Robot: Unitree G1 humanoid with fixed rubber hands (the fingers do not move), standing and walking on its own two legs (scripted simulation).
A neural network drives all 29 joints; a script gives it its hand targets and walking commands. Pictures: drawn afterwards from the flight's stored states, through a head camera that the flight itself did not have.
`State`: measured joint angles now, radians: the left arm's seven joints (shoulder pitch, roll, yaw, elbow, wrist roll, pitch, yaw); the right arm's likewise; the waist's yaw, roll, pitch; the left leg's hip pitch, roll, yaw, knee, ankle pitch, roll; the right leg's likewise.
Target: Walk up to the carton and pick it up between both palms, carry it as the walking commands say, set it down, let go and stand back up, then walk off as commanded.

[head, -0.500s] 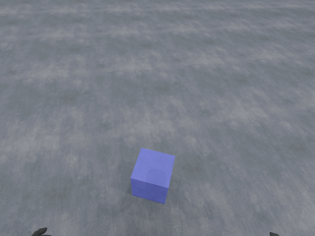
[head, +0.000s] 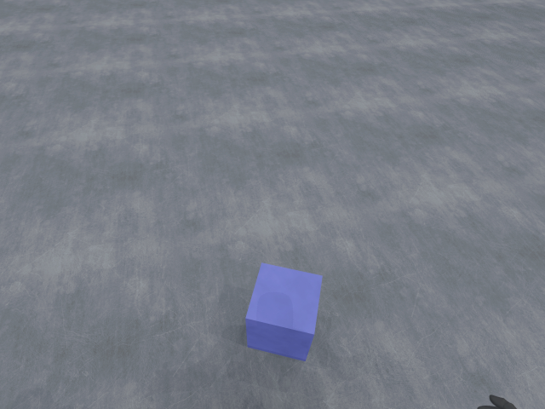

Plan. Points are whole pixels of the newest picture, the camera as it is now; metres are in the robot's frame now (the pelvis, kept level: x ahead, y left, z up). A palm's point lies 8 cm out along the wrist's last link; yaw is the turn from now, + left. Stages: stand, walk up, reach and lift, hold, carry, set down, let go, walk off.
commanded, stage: walk up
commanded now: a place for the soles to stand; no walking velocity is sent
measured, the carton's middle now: (283, 312) +0.55 -0.03 -0.63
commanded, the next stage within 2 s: none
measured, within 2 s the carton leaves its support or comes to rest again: neither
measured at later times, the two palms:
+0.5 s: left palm (87, 345) +0.24 +0.32 -0.10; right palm out of the picture +0.09 -0.30 -0.09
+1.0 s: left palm (97, 343) +0.24 +0.30 -0.09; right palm out of the picture +0.12 -0.33 -0.08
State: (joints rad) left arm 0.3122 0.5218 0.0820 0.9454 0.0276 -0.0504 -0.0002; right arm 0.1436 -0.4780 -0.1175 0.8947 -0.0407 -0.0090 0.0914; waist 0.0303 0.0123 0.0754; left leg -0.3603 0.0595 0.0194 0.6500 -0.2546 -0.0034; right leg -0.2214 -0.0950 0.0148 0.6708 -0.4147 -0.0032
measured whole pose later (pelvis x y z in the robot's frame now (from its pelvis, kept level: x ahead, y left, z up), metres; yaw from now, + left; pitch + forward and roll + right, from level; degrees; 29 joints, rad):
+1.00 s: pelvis +0.08 +0.01 +0.01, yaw -10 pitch -3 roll +1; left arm 0.11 0.41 0.01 0.97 0.01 0.01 -0.02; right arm 0.09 -0.42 -0.04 1.01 -0.01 -0.03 0.00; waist -0.01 -0.02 0.08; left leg -0.14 0.06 0.16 0.52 -0.33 -0.01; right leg -0.27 0.04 0.04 0.56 -0.25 -0.03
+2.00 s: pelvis +0.10 +0.04 +0.01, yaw -15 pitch -4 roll +0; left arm 0.09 0.42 0.00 0.98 0.01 -0.01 0.01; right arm 0.09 -0.39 -0.06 1.01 -0.01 0.01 0.01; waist -0.02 -0.01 0.10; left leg -0.08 0.02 0.17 0.53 -0.38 0.03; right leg -0.24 0.03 0.06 0.58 -0.27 0.00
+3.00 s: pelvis +0.03 +0.04 -0.04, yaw -9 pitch +14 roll +0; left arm -0.42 0.37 0.14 0.69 0.04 0.27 -0.08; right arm -0.30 -0.23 -0.16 0.53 0.03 0.31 -0.05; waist -0.05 -0.01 0.15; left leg -0.79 0.02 0.06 0.97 -0.43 0.03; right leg -0.86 -0.01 -0.04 0.92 -0.30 -0.02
